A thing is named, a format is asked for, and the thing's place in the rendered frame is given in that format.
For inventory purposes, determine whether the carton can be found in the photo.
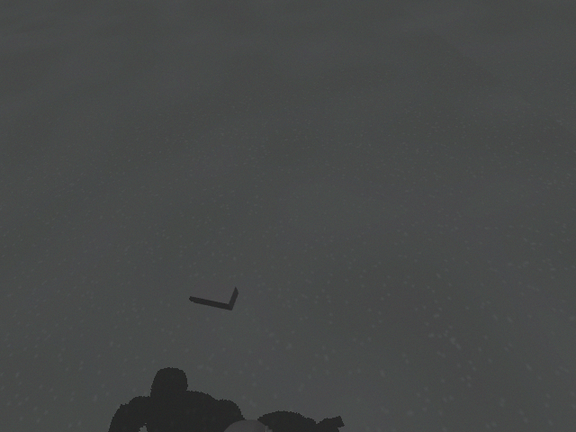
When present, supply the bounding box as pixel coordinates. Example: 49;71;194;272
190;279;239;311

